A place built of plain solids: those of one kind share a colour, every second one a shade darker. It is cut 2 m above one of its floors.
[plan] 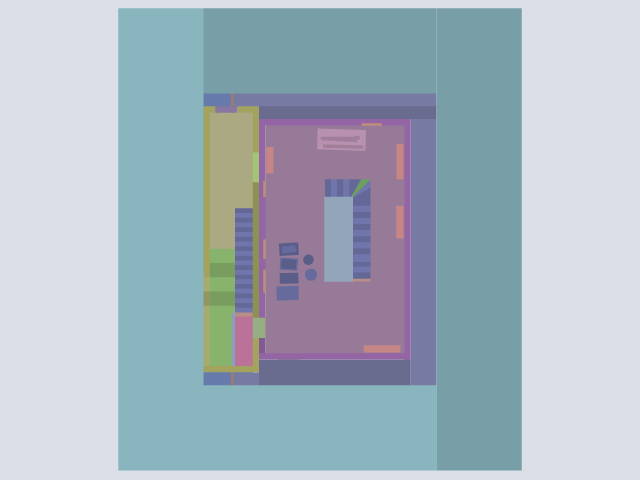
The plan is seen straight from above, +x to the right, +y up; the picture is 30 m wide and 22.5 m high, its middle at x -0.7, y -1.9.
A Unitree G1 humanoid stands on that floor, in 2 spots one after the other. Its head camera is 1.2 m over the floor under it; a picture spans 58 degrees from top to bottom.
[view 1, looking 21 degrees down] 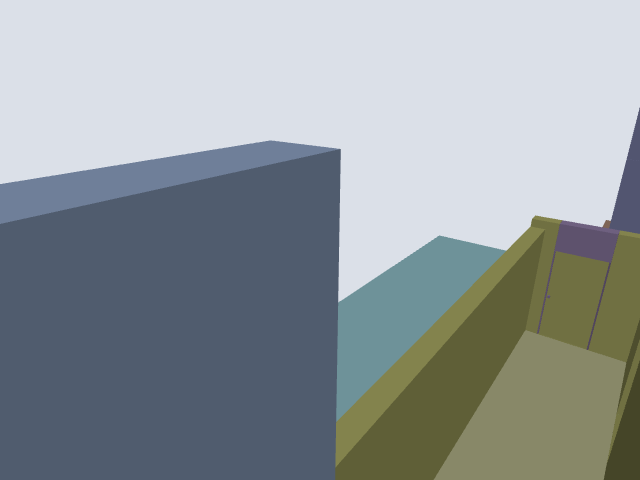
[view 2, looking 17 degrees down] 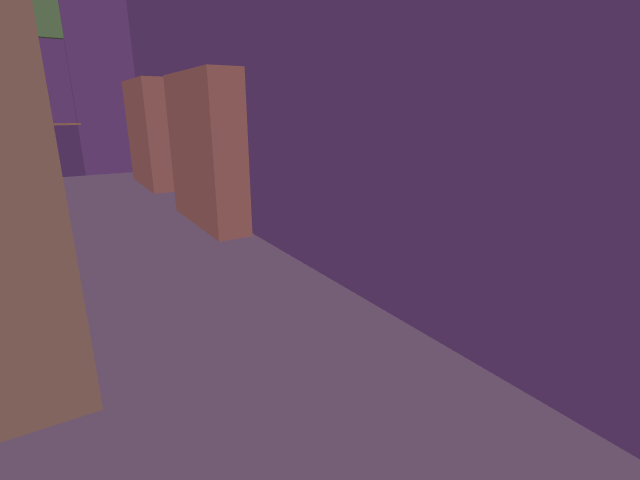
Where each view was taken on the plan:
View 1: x -4.27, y -5.90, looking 128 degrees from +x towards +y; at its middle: guard_out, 0.72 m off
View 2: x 1.63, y -5.61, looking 58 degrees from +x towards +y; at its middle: wall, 3.22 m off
